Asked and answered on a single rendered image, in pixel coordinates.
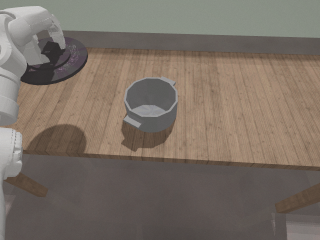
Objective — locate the knob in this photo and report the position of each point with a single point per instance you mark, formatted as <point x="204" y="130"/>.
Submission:
<point x="49" y="48"/>

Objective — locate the pot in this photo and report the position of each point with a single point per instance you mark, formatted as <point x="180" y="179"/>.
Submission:
<point x="151" y="104"/>

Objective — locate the robot left forearm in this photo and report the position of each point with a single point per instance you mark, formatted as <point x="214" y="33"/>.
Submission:
<point x="15" y="33"/>

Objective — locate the robot left upper arm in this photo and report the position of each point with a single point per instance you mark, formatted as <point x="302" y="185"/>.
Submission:
<point x="11" y="151"/>

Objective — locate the table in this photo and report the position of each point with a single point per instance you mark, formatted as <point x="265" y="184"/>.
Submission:
<point x="242" y="109"/>

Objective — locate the robot left hand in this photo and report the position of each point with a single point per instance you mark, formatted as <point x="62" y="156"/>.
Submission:
<point x="39" y="19"/>

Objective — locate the lid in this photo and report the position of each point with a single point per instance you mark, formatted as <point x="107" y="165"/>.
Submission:
<point x="64" y="65"/>

